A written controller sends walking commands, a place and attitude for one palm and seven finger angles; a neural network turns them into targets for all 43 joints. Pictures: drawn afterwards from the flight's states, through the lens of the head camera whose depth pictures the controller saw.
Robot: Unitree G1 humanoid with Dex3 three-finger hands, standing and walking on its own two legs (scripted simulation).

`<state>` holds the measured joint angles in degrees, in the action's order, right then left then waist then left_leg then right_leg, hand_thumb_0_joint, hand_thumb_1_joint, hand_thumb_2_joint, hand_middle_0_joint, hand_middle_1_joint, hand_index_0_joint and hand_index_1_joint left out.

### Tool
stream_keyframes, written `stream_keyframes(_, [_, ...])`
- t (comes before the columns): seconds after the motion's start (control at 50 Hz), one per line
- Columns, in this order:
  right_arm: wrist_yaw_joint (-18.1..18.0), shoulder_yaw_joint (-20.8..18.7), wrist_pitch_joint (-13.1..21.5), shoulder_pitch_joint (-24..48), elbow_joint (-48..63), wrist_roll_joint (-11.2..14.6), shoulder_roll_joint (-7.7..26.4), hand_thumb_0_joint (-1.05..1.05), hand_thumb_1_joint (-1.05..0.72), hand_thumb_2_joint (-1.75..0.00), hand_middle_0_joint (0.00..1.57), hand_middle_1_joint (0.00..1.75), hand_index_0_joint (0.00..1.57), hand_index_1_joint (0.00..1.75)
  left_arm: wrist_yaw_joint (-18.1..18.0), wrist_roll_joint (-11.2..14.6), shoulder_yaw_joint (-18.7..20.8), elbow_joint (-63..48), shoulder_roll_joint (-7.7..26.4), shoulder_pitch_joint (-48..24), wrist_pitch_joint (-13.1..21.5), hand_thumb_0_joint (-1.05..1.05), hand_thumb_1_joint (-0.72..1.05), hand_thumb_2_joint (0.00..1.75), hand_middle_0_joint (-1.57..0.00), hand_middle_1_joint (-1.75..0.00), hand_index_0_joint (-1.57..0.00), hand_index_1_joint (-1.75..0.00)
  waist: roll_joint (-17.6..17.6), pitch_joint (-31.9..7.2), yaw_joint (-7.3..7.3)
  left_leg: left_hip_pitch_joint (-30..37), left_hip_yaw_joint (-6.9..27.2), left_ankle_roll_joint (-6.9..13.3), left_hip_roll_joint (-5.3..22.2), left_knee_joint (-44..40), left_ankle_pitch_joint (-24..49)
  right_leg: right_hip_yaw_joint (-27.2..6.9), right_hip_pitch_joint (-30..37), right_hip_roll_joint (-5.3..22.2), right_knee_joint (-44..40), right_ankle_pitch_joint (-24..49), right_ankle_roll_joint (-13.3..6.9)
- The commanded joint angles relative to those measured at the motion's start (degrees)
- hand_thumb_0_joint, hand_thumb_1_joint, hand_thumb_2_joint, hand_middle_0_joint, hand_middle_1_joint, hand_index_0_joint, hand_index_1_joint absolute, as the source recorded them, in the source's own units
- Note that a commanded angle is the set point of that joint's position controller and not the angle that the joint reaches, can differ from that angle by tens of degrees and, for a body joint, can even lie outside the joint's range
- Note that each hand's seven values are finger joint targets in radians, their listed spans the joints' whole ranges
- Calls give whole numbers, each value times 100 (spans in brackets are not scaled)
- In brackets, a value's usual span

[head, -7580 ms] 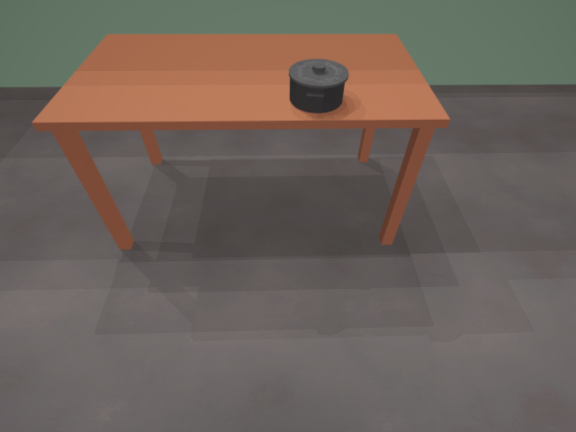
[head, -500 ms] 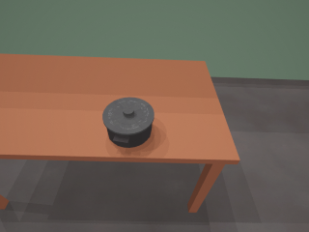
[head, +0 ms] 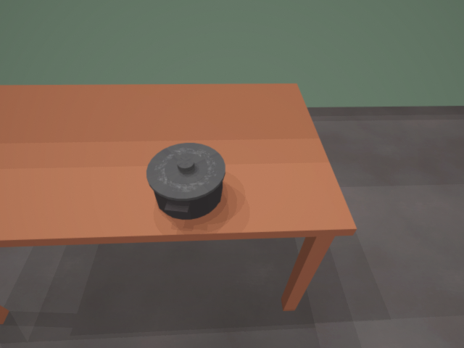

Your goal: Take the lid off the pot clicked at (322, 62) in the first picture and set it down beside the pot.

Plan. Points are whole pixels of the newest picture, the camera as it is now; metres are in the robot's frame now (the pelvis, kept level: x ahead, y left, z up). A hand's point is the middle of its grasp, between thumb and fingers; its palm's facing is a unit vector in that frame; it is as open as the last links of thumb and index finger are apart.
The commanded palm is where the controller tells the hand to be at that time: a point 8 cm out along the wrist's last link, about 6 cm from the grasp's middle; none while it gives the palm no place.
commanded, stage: look again from close up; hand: left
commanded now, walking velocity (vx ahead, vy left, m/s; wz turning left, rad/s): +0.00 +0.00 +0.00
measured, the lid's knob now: (185, 164) +0.51 +0.14 +0.01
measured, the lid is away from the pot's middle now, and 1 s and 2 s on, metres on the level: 0.00 0.00 0.00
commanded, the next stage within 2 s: lift the closed hand beside the body in 0.54 s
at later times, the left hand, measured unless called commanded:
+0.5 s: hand out of the picture -0.01 +0.18 -0.17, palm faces +0.04 -0.98 -0.18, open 7.4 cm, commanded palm none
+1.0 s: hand out of the picture +0.12 +0.20 -0.07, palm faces +0.22 -0.94 -0.26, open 5.0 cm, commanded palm +0.08 +0.25 -0.05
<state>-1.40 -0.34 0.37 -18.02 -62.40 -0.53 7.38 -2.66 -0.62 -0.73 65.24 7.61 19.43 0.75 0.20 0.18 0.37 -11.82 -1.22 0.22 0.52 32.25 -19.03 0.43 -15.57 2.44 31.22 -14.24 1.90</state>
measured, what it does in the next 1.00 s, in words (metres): stands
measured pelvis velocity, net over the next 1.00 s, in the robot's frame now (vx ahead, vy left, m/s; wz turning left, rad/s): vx -0.01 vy -0.01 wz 0.01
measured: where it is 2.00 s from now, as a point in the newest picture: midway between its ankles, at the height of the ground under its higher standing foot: outside the picture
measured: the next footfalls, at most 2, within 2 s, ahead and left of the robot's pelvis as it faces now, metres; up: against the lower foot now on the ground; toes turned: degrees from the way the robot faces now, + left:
none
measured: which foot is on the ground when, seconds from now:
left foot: down 0.00-1.00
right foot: down 0.00-1.00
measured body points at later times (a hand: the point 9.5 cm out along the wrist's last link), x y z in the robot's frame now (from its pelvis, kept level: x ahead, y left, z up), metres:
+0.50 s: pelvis -0.01 +0.01 +0.00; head -0.02 +0.02 +0.45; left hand -0.01 +0.23 -0.16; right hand +0.00 -0.21 -0.15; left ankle -0.02 +0.11 -0.73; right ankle +0.03 -0.14 -0.73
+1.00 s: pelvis -0.01 -0.01 +0.00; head -0.03 -0.01 +0.45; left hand +0.11 +0.25 -0.05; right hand +0.19 -0.24 -0.05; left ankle -0.02 +0.11 -0.73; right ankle +0.03 -0.14 -0.73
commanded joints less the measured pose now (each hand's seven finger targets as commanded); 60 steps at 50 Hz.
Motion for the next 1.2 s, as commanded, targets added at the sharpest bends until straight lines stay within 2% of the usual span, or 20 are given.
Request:
stream_keyframes(0.0, [8,-102,125,-228,225,29,499,0,-90,-90,20,30,20,30,-27,-27,103,-319,650,261,112,0,90,90,-20,-30,-20,-30,-160,463,-3,-431,447,115,391,-756,623,-442,-64,350,-680,55,-363])
stream_keyframes(0.12, [6,-101,171,-166,260,24,612,0,-90,-90,20,30,20,30,-17,-35,117,-463,612,257,81,0,90,90,-20,-30,-20,-30,131,545,-36,-545,567,129,435,-974,636,-316,116,290,-625,281,-321])
stream_keyframes(0.34, [25,-103,173,-73,284,17,726,0,-90,-90,20,30,20,30,20,-49,139,-604,650,268,48,0,90,90,-20,-30,-20,-30,177,541,-80,-582,626,136,451,-1218,254,-225,272,298,-708,303,-279])
stream_keyframes(0.6, [29,-89,155,-159,87,46,633,0,-90,-90,20,30,20,30,27,-31,130,-540,689,377,75,0,90,90,-20,-30,-20,-30,-68,511,-60,-317,506,135,431,-1161,510,-287,217,336,-893,329,-286])
stream_keyframes(0.62, [15,-54,178,349,475,36,850,0,-90,-90,20,30,20,30,-190,-83,125,-284,840,537,97,0,90,90,-20,-30,-20,-30,115,696,-206,-595,133,-41,499,-205,1242,-442,182,592,-638,1977,-289])
stream_keyframes(0.64, [30,-52,1150,432,2436,487,1503,0,-90,-90,20,30,20,30,-221,665,45,-7597,1754,-3501,1035,0,90,90,-24,-35,-24,-35,1045,-1950,-55,490,404,-95,-48,-1063,1006,-16,882,174,-374,1025,-382])
stream_keyframes(0.66, [-243,23,1549,838,2129,547,1112,0,-90,-90,20,30,20,30,-576,259,126,-6326,1506,-1167,547,0,90,90,-29,-40,-29,-40,1495,-1609,-158,460,299,-101,148,-1101,750,148,457,-50,-98,262,-524])
stream_keyframes(0.68, [-259,13,1637,885,1981,608,1049,0,-90,-90,20,30,20,30,-691,286,-207,-5368,516,125,-29,0,90,90,-33,-44,-33,-44,1132,-663,-92,-39,392,-141,90,-1271,319,351,312,-76,-305,45,-416])
stream_keyframes(0.7, [-222,-55,1676,817,1926,532,1137,0,-90,-90,20,30,20,30,-741,242,-186,-4833,420,530,-215,0,90,90,-38,-49,-38,-49,365,-120,-50,-377,441,-96,56,-1241,1,366,235,-103,-488,-41,-356])
stream_keyframes(0.74, [-114,-135,1750,927,2189,273,1230,0,-90,-90,20,30,20,30,-675,26,-28,-4214,387,433,-56,0,90,90,-46,-59,-46,-59,-588,670,-7,-763,520,-7,3,-1189,-427,460,-88,-141,-610,-541,-268])
stream_keyframes(0.76, [-53,-211,1702,923,2318,235,1273,0,-90,-90,20,30,20,30,-591,-30,27,-3828,313,694,-4,0,90,90,-51,-64,-51,-64,-893,863,-70,-1034,475,9,-20,-1157,-645,474,-231,-137,-620,-869,-256])
stream_keyframes(0.78, [-6,-278,1666,963,2483,221,1246,0,-90,-90,20,30,20,30,-522,-35,198,-3897,369,1038,93,0,90,90,-55,-68,-55,-68,-1021,837,-189,-1123,434,4,-32,-1153,-679,460,-166,-141,-584,-1005,-268])
stream_keyframes(0.8, [31,-332,1662,1104,2678,246,1200,0,-90,-90,20,30,20,30,-472,11,416,-3998,473,1640,179,0,90,90,-60,-73,-60,-73,-720,663,-362,-1115,305,-20,-38,-1132,-631,411,40,-101,-594,-1072,-297])
stream_keyframes(0.82, [63,-316,1686,1112,2897,227,1179,0,-90,-90,20,30,20,30,-430,41,549,-4721,654,1618,305,0,90,90,-64,-78,-64,-78,-398,294,-433,-1036,260,-41,-98,-1113,-475,368,310,-105,-497,-900,-327])
stream_keyframes(0.86, [62,-305,1694,1221,3225,213,1135,0,-90,-90,20,30,20,30,-401,53,769,-5523,909,1426,457,0,90,90,-73,-88,-73,-88,-138,230,-382,-1001,144,-42,-119,-969,-204,285,335,-122,-438,-691,-340])
stream_keyframes(0.9, [31,-346,1597,1199,3356,225,1114,0,-90,-90,20,30,20,30,-406,52,967,-5343,965,1454,507,0,90,90,-82,-97,-82,-97,-338,452,-260,-1084,74,-33,-112,-789,-157,285,68,-145,-480,-679,-305])
stream_keyframes(0.94, [-7,-324,1535,1203,3572,231,1105,0,-90,-90,20,30,20,30,-357,74,791,-5714,822,1196,609,0,90,90,-90,-107,-90,-107,-123,510,-179,-1066,-18,-5,-175,-634,-97,214,-94,-146,-466,-605,-288])
stream_keyframes(1.02, [-123,-292,1518,1080,3791,171,1068,0,-90,-90,20,30,20,30,-389,115,959,-6781,1072,771,730,0,90,90,-108,-126,-108,-126,399,-149,-130,-789,-63,14,-234,-414,195,182,-35,-158,-388,-250,-290])
stream_keyframes(1.08, [-196,-270,1466,1017,3772,140,1050,0,-90,-90,20,30,20,30,-408,96,836,-6476,873,993,586,0,90,90,-121,-140,-121,-140,6,-228,-81,-800,-86,54,-250,-229,535,228,-74,-164,-247,171,-246])
stream_keyframes(1.18, [-273,-247,1446,1031,3772,96,1039,0,-90,-90,20,30,20,30,-444,84,999,-6944,1082,1060,486,0,90,90,-130,-150,-130,-150,241,-715,-147,-585,-55,70,-233,-105,992,270,113,-131,-81,646,-245])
